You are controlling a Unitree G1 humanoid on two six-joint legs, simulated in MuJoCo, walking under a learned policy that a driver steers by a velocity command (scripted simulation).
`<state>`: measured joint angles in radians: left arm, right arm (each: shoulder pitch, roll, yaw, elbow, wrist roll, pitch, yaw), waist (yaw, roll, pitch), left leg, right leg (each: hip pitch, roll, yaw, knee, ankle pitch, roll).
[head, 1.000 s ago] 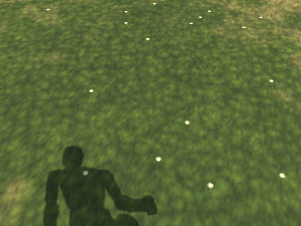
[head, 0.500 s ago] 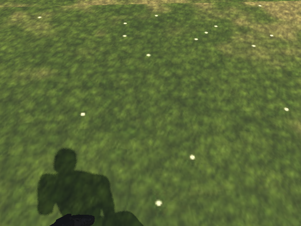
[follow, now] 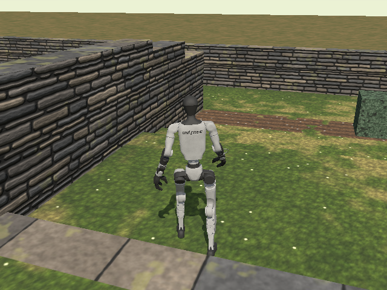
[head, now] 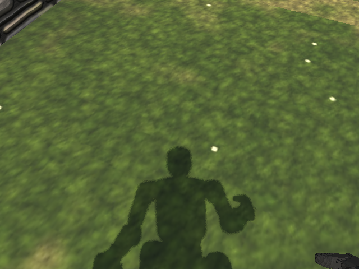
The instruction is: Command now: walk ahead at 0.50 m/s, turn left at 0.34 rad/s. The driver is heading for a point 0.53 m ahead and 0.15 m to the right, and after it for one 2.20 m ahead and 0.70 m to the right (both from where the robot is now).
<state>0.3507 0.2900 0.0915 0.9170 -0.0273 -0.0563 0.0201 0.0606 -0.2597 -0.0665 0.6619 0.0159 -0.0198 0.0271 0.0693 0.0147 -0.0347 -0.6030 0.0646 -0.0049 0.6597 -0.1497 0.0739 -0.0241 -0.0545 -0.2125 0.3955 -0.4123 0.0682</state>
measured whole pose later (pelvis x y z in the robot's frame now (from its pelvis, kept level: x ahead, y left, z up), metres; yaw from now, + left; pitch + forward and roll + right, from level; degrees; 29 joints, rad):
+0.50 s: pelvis +0.23 +0.03 +0.01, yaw -8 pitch +3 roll +1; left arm 0.10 0.23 0.06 0.78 0.00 -0.03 -0.05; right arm 0.20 -0.24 -0.08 0.85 0.01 -0.03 -0.06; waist -0.02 -0.03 0.02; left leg -0.08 -0.03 0.20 0.44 -0.41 0.05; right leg -0.54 0.00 -0.04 0.57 -0.05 -0.06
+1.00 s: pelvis +0.31 +0.06 +0.01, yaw -27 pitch +3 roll +0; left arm 0.15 0.30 0.10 0.64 -0.02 0.05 0.04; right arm 0.15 -0.26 -0.07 0.77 -0.03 -0.01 -0.02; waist 0.01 -0.04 0.02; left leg -0.36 -0.02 -0.06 0.54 -0.23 0.00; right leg -0.51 0.15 0.19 0.77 -0.40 -0.01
